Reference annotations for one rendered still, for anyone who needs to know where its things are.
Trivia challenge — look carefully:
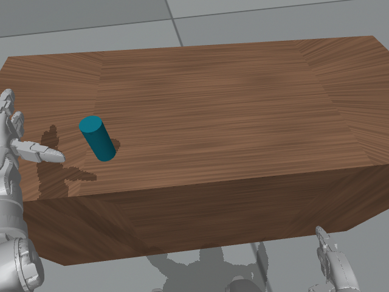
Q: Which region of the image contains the right robot hand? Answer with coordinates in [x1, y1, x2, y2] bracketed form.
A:
[308, 226, 360, 292]

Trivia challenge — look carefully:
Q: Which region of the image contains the left robot arm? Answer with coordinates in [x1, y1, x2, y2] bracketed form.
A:
[0, 147, 44, 292]

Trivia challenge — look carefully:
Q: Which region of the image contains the left robot hand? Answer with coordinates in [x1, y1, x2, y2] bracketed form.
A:
[0, 89, 66, 163]

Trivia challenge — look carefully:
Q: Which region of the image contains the can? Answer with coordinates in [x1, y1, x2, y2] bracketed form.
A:
[79, 116, 116, 161]

